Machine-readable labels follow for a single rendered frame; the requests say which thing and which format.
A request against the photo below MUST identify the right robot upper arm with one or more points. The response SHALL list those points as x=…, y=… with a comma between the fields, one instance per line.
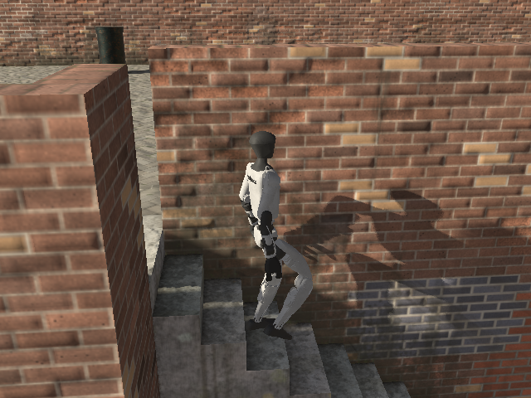
x=271, y=182

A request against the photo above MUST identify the robot right hand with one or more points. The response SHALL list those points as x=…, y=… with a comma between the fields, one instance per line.
x=272, y=265

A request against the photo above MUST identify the left robot forearm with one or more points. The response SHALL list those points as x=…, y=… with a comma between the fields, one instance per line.
x=247, y=206

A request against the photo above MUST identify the robot right thigh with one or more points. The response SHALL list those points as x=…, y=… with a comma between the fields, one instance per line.
x=293, y=259

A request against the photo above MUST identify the right robot forearm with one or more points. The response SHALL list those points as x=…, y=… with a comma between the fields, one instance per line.
x=269, y=249

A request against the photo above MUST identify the left robot upper arm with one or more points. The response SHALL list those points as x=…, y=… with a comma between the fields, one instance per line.
x=244, y=192

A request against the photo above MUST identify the left robot shin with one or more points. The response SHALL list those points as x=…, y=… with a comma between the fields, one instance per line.
x=265, y=298

